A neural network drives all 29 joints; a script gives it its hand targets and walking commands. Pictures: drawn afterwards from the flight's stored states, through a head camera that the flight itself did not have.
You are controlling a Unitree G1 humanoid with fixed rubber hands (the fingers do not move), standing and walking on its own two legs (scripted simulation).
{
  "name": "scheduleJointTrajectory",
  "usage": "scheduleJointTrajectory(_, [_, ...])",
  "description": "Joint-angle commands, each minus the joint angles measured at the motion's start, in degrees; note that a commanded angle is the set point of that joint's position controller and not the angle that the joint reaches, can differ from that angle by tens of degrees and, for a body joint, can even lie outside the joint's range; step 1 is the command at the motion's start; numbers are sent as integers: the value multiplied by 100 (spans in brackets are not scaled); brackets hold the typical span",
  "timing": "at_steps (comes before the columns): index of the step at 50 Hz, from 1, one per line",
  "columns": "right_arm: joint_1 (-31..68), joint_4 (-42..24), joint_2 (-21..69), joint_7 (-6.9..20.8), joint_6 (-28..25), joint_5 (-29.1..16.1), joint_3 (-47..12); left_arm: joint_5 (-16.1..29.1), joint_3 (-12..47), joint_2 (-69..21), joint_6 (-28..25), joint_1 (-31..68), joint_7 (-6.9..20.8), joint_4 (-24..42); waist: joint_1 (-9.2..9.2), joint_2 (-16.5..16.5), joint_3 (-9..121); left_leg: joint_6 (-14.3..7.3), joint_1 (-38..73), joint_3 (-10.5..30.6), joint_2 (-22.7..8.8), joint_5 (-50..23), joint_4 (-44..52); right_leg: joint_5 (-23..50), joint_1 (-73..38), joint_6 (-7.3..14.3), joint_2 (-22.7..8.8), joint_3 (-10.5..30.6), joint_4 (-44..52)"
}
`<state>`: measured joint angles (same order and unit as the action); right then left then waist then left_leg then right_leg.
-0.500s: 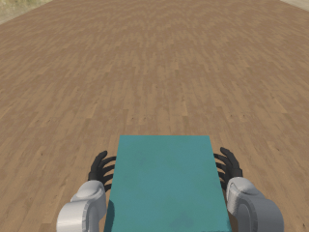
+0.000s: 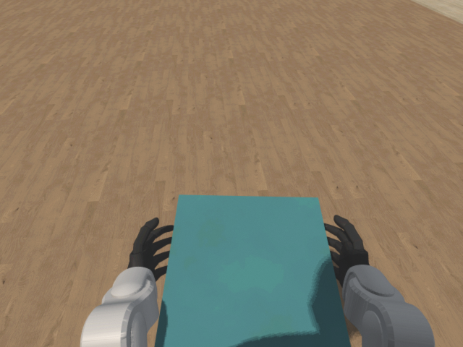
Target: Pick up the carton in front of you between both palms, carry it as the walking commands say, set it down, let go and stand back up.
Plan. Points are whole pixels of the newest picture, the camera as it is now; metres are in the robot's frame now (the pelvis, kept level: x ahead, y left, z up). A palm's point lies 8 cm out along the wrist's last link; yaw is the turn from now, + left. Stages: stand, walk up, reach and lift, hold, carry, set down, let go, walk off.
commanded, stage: carry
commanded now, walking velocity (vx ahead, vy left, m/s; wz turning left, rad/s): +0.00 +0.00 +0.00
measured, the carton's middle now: (245, 290) +0.23 -0.01 +0.02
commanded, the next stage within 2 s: hold in 2.00 s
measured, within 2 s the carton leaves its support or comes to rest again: neither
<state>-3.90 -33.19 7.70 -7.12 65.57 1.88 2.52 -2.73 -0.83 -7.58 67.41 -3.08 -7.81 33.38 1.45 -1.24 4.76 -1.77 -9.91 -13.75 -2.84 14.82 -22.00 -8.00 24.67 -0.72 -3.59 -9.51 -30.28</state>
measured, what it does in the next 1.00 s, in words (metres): steps on the spot: right foot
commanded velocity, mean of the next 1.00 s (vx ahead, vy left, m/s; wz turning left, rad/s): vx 0.00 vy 0.00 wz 0.00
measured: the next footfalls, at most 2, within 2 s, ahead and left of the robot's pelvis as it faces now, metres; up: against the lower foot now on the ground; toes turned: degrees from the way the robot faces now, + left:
right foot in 0.04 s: +0.14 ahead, -0.13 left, +0.00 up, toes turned +23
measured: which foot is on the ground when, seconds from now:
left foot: down 0.00-1.00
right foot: up 0.00-0.02, down 0.04-1.00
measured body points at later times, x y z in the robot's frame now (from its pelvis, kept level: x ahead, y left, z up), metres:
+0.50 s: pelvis +0.10 +0.00 +0.00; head +0.09 +0.01 +0.45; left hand +0.35 +0.17 +0.06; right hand +0.37 -0.14 +0.07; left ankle -0.03 +0.09 -0.73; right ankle +0.10 -0.11 -0.74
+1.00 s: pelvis +0.06 +0.01 -0.01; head +0.05 +0.02 +0.44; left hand +0.35 +0.18 +0.01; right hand +0.36 -0.13 +0.01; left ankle -0.04 +0.08 -0.74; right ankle +0.10 -0.11 -0.74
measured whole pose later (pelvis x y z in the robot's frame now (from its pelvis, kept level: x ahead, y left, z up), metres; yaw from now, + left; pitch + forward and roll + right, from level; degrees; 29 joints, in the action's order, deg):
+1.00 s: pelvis +0.06 +0.01 -0.01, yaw +3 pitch +1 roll -1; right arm 10.8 9.4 7.9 -1.5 39.8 13.3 10.2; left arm -12.6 -8.5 -7.9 40.0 11.3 -1.8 -10.6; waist -0.8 0.5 3.3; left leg -1.3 -6.3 -10.9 -2.6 24.5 -29.7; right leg -13.3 18.7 0.4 -4.9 -12.2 -31.5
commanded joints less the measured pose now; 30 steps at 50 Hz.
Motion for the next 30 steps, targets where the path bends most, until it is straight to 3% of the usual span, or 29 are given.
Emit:
scheduleJointTrajectory(1, [2195,-479,3846,660,237,-1429,-3585,1446,3420,-3932,88,2210,622,390,-122,45,1185,193,-273,269,-735,-1260,-472,2740,-1788,196,-733,439,421])
scheduleJointTrajectory(3, [2094,-175,3592,531,384,-1262,-3458,1408,3235,-3630,217,2121,598,112,-88,-395,1232,273,-472,608,-602,-513,-505,3570,-2069,472,-1056,765,370])
scheduleJointTrajectory(4, [2197,-260,3613,499,415,-1279,-3505,1432,3179,-3664,231,2134,597,34,-122,-499,1221,293,-460,661,-576,-781,-522,3670,-2145,493,-1098,812,231])
scheduleJointTrajectory(6, [2236,-133,3748,499,469,-1337,-3580,1391,3019,-3821,247,1900,612,-294,-161,-462,1310,377,-164,657,-563,-1123,-651,4066,-1928,472,-957,823,328])
scheduleJointTrajectory(13, [2249,63,4446,653,216,-1350,-3601,1620,3457,-4491,31,2402,799,-20,-154,-327,1806,465,-216,529,-343,-1271,-424,5462,-2727,503,-892,595,-117])
scheduleJointTrajectory(14, [2237,99,4431,682,169,-1311,-3586,1601,3532,-4463,-7,2450,824,-28,-159,-195,1803,449,-156,559,-357,-1432,-313,5182,-2683,492,-867,570,-150])
scheduleJointTrajectory(16, [2302,175,4377,762,67,-1267,-3569,1573,3610,-4434,-108,2508,878,-102,-152,-105,1828,436,137,568,-379,-2338,-158,4716,-2507,422,-686,404,-289])
scheduleJointTrajectory(17, [2309,324,4260,798,28,-1197,-3525,1531,3599,-4353,-157,2558,903,-220,-161,105,1724,436,330,585,-457,-2998,-223,4336,-2259,383,-611,294,-345])
scheduleJointTrajectory(20, [2357,666,3999,922,-151,-1023,-3381,1334,3489,-4088,-318,2614,991,-600,-157,634,1470,374,799,626,-713,-4580,-468,2681,-1523,260,-401,24,-327])
scheduleJointTrajectory(22, [2416,895,3968,1018,-283,-965,-3336,1223,3430,-4090,-443,2708,1046,-826,-163,728,1270,320,746,596,-753,-4870,-512,1881,-1469,182,-231,-99,24])
scheduleJointTrajectory(24, [2626,997,4046,1105,-435,-964,-3363,1173,3400,-4146,-576,2844,1118,-980,-178,620,1220,277,527,564,-693,-4497,-559,2089,-1757,174,-194,-154,216])
scheduleJointTrajectory(27, [2721,1202,4019,1152,-631,-885,-3324,1043,3209,-4127,-768,2743,1214,-1337,-149,105,1421,343,41,603,-575,-3010,-509,3821,-2476,318,-541,134,-1])
scheduleJointTrajectory(28, [2729,1352,4004,1170,-704,-853,-3282,958,3076,-4058,-847,2702,1230,-1530,-137,7,1457,346,16,643,-557,-2597,-402,4065,-2511,384,-631,223,-47])
scheduleJointTrajectory(30, [2833,1530,3868,1210,-891,-733,-3132,735,2841,-3959,-1048,2654,1245,-1851,-144,8,1475,320,161,700,-618,-2666,-283,3693,-2319,386,-645,233,-121])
